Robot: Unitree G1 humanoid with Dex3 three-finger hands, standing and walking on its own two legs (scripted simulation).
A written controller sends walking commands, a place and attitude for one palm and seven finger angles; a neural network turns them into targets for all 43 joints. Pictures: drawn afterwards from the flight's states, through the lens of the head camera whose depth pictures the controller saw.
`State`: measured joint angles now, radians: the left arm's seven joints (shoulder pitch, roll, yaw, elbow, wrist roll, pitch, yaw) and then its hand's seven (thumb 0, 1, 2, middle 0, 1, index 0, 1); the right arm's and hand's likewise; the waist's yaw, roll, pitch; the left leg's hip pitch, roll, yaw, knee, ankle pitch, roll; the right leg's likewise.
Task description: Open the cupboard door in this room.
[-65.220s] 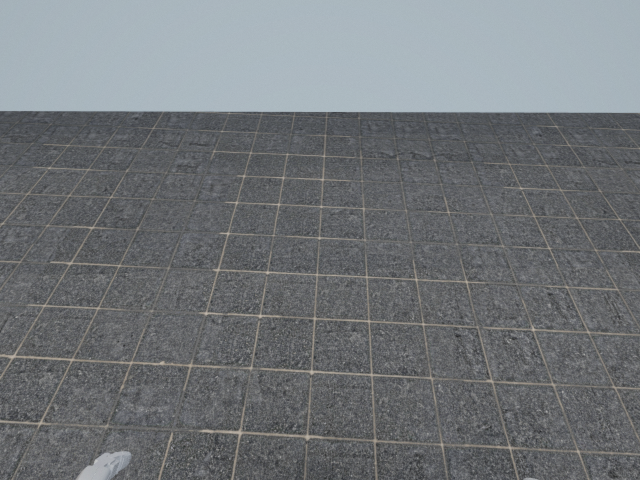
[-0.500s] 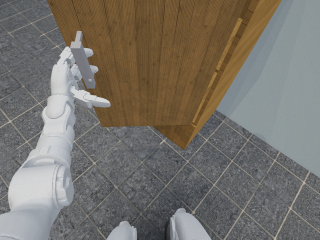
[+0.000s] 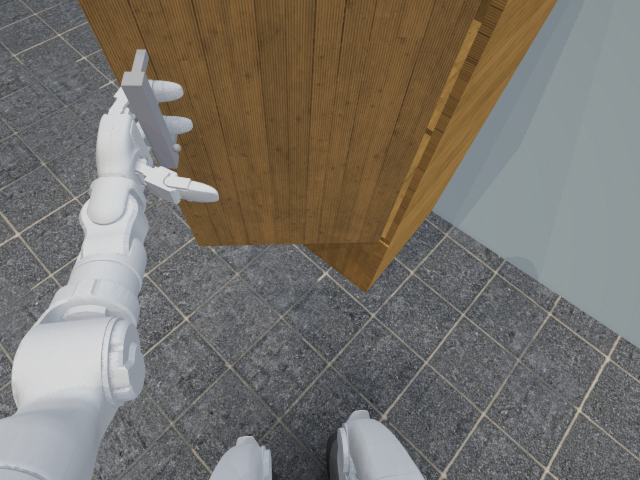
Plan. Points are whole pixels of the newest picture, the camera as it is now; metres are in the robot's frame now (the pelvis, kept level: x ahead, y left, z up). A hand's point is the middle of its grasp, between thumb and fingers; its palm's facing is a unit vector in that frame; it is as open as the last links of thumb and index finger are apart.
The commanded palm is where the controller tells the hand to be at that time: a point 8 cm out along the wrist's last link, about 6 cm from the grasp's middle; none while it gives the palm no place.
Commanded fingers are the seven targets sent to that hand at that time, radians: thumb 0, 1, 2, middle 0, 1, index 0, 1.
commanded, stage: slide the fingers in behind the handle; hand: left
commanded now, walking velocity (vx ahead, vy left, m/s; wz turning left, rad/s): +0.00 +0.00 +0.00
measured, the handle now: (156, 113) +0.55 +0.16 +0.08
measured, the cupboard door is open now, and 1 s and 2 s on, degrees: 42 43 78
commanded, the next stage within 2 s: close the thumb around the handle in 0.12 s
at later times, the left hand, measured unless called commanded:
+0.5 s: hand (177, 148) +0.51 +0.14 +0.07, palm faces -0.04 -1.00 -0.01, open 11.8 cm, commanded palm +0.48 +0.19 +0.07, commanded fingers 0.00 0.34 0.66 -0.36 -1.29 -0.36 -1.29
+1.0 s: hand (176, 150) +0.50 +0.14 +0.07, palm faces -0.03 -1.00 -0.01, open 5.5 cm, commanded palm +0.47 +0.18 +0.07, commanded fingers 0.00 0.90 0.90 -0.40 -1.35 -0.40 -1.35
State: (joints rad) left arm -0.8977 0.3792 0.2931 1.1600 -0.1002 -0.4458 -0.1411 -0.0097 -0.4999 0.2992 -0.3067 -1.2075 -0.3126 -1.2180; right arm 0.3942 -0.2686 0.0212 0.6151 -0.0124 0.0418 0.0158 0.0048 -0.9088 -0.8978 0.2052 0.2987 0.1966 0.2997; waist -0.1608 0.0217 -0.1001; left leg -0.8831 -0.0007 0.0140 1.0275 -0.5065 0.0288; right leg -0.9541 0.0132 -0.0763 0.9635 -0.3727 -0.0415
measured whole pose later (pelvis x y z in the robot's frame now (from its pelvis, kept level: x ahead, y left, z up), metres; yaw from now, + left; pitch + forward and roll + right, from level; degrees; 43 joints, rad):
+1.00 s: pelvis +0.01 +0.01 +0.00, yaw -1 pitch +20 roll -2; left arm -0.83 0.32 0.27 1.10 -0.10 -0.45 -0.11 0.01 0.77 0.83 -0.38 -1.35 -0.37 -1.34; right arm 0.39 -0.26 0.01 0.61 -0.01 0.05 0.03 0.00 -0.91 -0.90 0.21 0.30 0.20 0.30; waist -0.15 0.03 -0.12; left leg -0.85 -0.01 0.03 1.02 -0.52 0.04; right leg -0.92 0.01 -0.06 0.95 -0.38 -0.02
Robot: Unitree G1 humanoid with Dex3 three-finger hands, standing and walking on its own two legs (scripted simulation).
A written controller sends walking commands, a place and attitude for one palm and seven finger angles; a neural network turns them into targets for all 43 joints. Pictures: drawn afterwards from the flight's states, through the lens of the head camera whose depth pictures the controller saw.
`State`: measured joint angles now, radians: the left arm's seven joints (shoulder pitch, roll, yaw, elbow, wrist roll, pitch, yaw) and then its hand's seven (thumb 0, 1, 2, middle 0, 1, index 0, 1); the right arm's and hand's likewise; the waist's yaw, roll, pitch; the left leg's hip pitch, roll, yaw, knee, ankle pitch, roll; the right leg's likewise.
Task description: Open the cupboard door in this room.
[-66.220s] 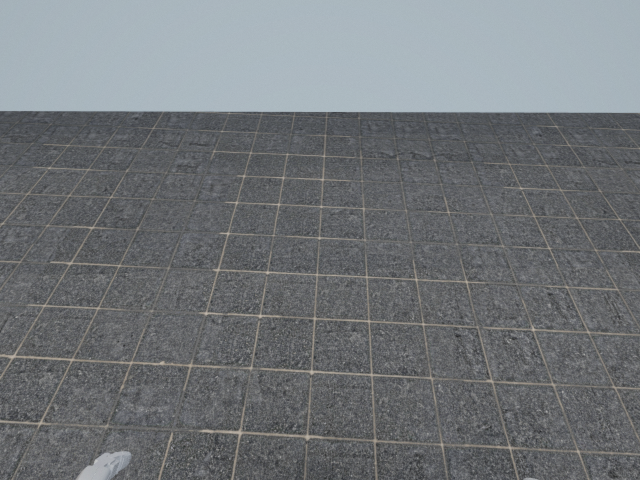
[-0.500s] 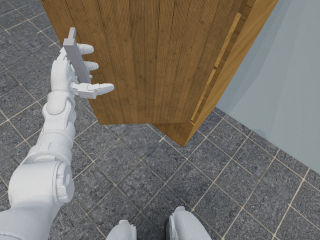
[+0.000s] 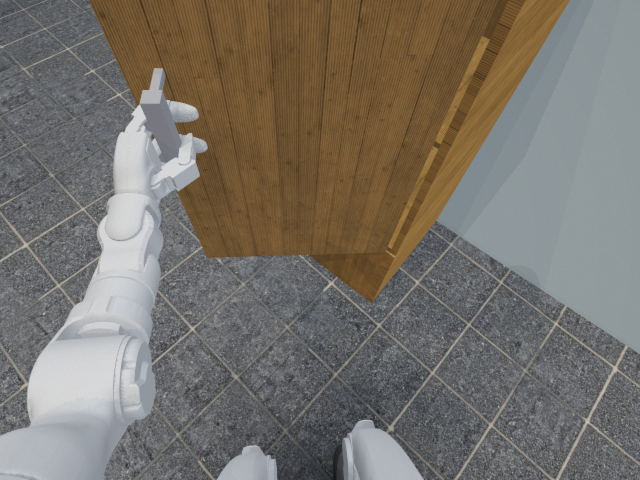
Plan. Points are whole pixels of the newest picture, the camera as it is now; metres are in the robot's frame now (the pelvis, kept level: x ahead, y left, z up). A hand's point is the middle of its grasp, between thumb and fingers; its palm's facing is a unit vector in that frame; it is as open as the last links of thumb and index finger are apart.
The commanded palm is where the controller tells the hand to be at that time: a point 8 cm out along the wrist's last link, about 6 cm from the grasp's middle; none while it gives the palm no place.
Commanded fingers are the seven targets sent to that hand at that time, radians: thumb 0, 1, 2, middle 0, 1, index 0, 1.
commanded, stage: pull the door open along its arc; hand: left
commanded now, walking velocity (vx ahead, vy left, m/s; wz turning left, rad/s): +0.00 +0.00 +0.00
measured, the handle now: (171, 129) +0.54 +0.16 +0.08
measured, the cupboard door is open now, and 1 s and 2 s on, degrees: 43 78 75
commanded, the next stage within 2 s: open thumb and fingers to let go in 0.94 s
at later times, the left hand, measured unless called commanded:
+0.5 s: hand (205, 242) +0.38 +0.11 +0.07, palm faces -0.03 -1.00 +0.04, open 5.9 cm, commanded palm +0.33 +0.17 +0.07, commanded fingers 0.00 0.90 0.90 -0.40 -1.35 -0.40 -1.35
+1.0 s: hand (274, 320) +0.28 +0.03 +0.07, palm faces +0.37 -0.93 -0.01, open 6.1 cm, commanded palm +0.23 +0.07 +0.07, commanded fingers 0.00 0.90 0.90 -0.40 -1.35 -0.40 -1.35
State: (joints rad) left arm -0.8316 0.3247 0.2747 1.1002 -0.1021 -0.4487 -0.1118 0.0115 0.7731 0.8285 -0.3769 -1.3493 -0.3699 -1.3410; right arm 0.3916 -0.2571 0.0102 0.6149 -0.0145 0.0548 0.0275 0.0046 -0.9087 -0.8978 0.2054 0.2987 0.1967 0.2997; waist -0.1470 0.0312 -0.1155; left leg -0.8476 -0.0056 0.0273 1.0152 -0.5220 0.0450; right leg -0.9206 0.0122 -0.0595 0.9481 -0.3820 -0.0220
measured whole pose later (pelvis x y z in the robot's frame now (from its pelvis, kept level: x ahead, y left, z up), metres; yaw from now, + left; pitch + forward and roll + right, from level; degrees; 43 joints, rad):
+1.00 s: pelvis +0.01 -0.05 +0.02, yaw +3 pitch +10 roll +1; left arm 0.21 -0.09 -0.22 0.05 0.07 -0.23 0.51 0.02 0.66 0.74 -0.35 -1.29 -0.38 -1.33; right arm 0.18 -0.15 0.03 0.50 -0.06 0.05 0.01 0.01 -0.91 -0.90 0.21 0.30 0.20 0.30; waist -0.02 0.03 -0.13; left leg -0.57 0.00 -0.02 0.89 -0.50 -0.03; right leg -0.66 0.02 -0.10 0.90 -0.42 -0.09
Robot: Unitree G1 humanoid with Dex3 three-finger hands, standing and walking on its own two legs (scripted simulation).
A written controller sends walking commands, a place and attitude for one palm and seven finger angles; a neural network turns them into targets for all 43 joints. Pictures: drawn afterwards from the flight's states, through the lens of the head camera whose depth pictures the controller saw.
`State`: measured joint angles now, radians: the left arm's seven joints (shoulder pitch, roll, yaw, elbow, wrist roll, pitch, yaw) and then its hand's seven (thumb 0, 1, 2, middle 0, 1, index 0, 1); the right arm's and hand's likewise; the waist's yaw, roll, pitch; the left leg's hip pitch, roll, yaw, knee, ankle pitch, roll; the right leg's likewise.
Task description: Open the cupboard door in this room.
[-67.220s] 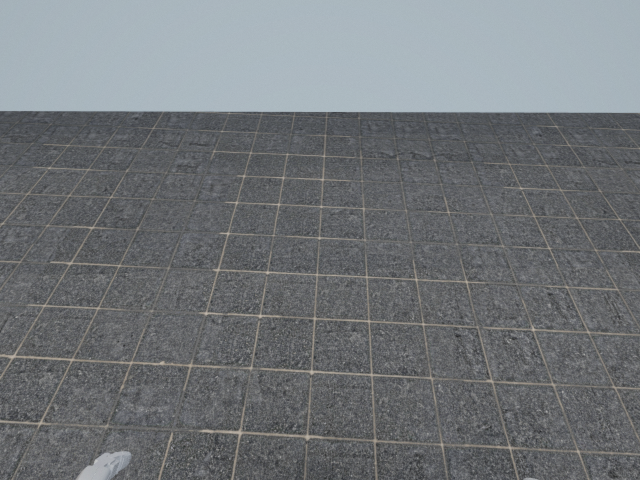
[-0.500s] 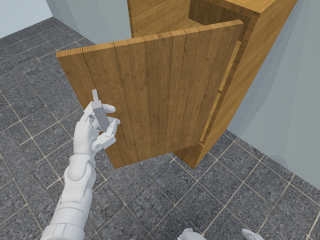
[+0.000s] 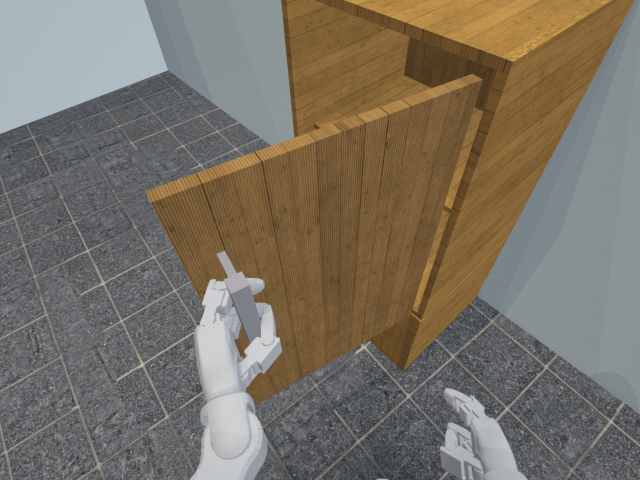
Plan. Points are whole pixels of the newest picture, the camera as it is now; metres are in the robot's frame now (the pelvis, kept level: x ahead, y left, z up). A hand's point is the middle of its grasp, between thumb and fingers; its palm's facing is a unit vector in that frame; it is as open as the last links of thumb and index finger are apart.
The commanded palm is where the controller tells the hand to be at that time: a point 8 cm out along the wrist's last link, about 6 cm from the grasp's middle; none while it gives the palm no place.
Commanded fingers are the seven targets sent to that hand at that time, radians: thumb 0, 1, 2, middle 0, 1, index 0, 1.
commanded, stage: open thumb and fingers to let go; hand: left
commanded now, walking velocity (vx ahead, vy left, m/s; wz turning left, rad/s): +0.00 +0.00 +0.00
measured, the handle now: (241, 301) +0.32 +0.11 +0.06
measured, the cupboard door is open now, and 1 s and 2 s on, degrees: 78 75 80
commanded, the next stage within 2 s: slide the hand sideways off the handle in 0.86 s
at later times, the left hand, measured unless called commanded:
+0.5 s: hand (265, 342) +0.27 +0.08 +0.06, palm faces +0.34 -0.94 +0.01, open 11.5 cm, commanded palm +0.22 +0.12 +0.05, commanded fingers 0.00 -0.50 0.30 -0.28 -1.10 -0.28 -1.10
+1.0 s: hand (263, 338) +0.28 +0.08 +0.05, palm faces +0.26 -0.97 -0.02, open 15.5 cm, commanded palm +0.23 +0.11 +0.05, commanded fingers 0.00 -0.50 0.30 -0.15 -0.30 -0.15 -0.30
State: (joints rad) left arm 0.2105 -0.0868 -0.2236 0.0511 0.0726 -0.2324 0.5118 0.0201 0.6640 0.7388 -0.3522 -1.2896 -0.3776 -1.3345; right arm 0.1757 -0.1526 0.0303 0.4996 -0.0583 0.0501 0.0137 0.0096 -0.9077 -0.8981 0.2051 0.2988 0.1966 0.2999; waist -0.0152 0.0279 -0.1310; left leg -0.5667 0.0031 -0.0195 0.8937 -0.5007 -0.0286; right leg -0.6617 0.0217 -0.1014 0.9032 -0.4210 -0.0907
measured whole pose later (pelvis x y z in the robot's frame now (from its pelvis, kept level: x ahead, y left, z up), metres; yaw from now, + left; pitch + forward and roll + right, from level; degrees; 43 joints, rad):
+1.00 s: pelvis -0.03 +0.03 -0.01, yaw +0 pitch +10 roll +0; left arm 0.01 -0.09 -0.29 0.18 0.09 -0.22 0.57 -0.01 -0.50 0.30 -0.26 -0.53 -0.25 -0.54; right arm 0.19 -0.18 0.01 0.55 -0.05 -0.01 0.03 0.01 -0.91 -0.90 0.20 0.30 0.20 0.30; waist 0.00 0.03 -0.11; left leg -0.66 -0.03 0.00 0.99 -0.50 0.02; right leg -0.74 -0.02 -0.09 0.97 -0.40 -0.05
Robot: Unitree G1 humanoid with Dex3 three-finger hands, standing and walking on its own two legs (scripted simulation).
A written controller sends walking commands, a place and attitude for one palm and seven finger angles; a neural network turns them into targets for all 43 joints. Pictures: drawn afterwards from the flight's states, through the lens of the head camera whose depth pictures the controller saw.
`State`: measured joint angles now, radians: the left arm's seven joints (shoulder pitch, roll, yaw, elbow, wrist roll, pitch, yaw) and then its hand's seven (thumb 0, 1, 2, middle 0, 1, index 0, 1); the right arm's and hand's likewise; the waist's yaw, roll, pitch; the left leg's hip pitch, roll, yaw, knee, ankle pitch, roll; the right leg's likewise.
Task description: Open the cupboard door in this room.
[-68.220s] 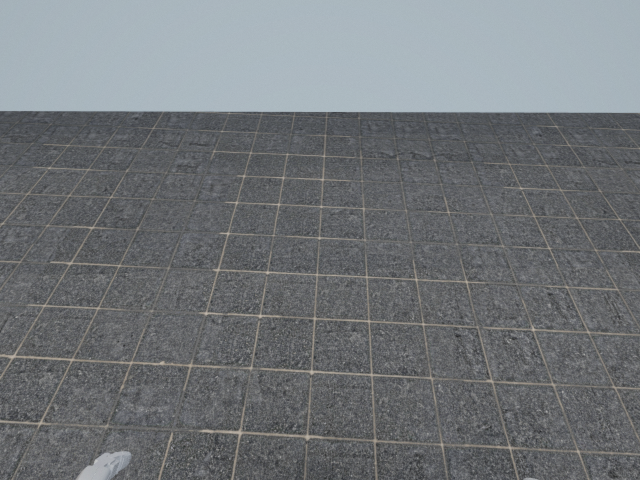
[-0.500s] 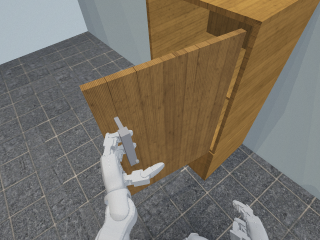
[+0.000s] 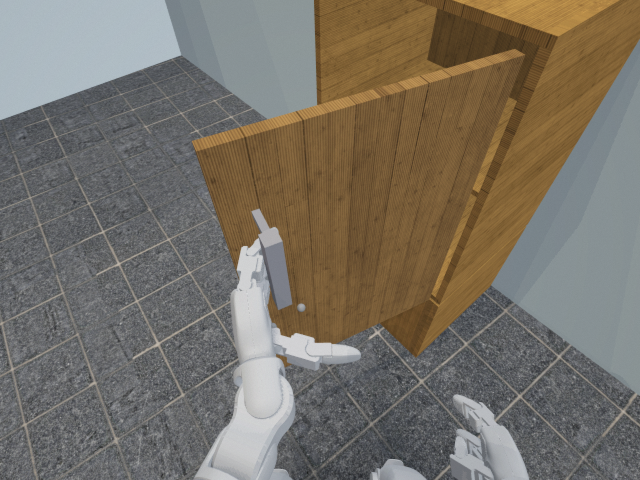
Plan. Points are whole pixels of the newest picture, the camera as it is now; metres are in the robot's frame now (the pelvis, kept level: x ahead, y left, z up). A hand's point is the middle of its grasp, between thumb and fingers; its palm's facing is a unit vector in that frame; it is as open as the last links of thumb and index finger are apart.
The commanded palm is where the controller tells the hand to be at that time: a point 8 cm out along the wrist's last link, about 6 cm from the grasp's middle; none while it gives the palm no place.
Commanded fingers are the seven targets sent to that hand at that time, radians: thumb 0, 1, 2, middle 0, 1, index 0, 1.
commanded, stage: slide the hand sideways off the handle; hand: left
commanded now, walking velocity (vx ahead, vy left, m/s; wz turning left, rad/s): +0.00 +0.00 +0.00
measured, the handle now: (271, 261) +0.37 +0.09 +0.07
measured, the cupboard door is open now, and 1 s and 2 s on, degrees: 75 80 80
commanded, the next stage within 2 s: draw the hand back to the body in 1.16 s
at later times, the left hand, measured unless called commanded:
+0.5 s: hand (290, 351) +0.25 +0.05 +0.07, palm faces -0.13 -0.99 +0.01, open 16.3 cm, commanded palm +0.23 +0.11 +0.07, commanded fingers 0.00 -0.50 0.30 -0.15 -0.30 -0.15 -0.30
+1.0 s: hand (233, 380) +0.22 +0.11 +0.06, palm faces -0.06 -1.00 -0.02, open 16.3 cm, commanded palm +0.19 +0.17 +0.07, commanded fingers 0.00 -0.50 0.30 -0.15 -0.30 -0.15 -0.30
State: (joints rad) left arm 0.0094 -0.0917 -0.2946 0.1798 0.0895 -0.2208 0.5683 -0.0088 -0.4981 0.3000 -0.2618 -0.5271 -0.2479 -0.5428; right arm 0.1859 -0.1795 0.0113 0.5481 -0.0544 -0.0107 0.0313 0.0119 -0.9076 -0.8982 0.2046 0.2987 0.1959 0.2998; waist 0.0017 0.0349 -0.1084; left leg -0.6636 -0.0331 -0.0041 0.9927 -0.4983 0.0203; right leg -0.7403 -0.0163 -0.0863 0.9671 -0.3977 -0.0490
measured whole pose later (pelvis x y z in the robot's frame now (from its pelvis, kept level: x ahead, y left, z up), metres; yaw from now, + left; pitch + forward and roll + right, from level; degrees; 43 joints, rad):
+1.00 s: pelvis +0.03 +0.00 -0.01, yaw +0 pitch +12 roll -1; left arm 0.57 0.14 -0.12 -0.28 -0.09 -0.31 -0.05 -0.01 -0.50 0.30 -0.16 -0.31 -0.16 -0.30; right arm 0.27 -0.23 0.01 0.38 0.01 -0.05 -0.01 0.01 -0.91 -0.90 0.20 0.30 0.20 0.30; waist 0.00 0.03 -0.12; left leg -0.71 -0.02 -0.01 1.07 -0.58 0.03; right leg -0.78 -0.01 -0.09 1.04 -0.47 -0.04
